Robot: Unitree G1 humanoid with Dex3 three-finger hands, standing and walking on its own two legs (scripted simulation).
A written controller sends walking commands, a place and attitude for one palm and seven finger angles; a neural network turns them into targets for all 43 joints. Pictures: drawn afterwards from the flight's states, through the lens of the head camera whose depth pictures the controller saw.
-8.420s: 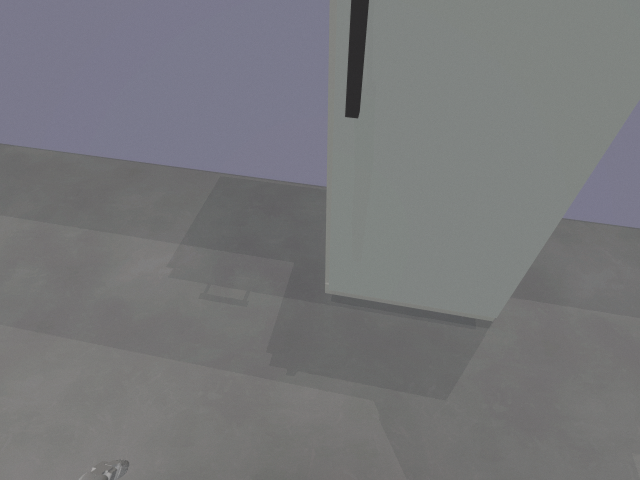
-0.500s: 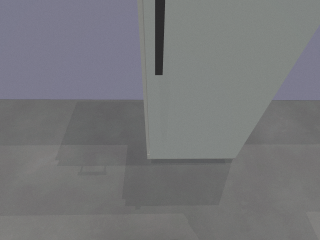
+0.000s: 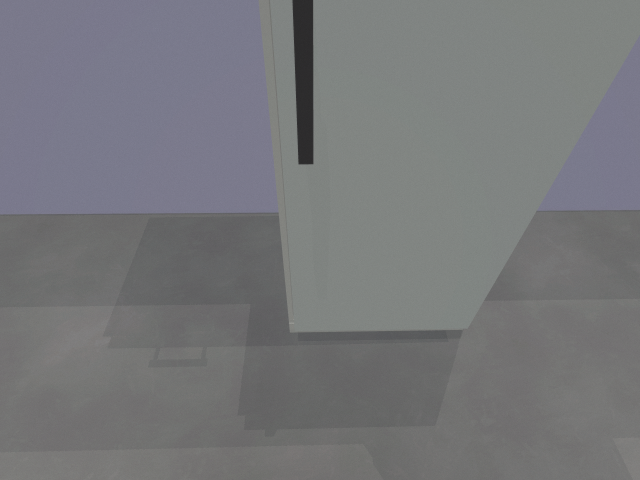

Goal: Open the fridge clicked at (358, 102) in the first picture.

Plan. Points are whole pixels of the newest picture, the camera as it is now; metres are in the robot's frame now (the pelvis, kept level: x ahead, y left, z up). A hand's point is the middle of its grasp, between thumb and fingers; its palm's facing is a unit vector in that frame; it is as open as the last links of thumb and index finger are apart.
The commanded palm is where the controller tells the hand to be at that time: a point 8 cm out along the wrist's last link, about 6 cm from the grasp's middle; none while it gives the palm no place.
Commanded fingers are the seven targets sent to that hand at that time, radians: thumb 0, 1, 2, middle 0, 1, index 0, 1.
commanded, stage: shuffle to correct the standing spot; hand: left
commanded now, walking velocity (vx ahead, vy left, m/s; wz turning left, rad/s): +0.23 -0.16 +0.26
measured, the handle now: (303, 43) +0.65 +0.06 +0.25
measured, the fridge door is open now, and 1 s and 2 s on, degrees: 0 0 0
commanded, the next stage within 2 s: come to a stop and stand still in 0.62 s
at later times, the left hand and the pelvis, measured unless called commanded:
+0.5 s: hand out of the picture -0.01 +0.05 -0.18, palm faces +0.18 -0.98 -0.09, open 7.4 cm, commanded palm none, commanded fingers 0.00 0.90 0.90 -0.20 -0.30 -0.20 -0.30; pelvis +0.13 -0.05 -0.02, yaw +3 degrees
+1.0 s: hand (303, 411) +0.26 +0.04 -0.17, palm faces +0.11 -0.96 -0.25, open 7.4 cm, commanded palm none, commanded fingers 0.00 0.90 0.90 -0.20 -0.30 -0.20 -0.30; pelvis +0.23 -0.15 +0.00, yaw +5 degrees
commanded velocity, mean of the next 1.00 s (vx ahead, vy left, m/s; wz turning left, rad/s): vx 0.05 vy -0.03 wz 0.02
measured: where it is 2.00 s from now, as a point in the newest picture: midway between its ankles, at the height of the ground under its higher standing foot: outside the picture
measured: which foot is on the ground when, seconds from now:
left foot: down 0.00-0.12, up 0.14-0.46, down 0.48-0.82, up 0.84-1.00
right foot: down 0.00-0.48, up 0.50-0.80, down 0.82-1.00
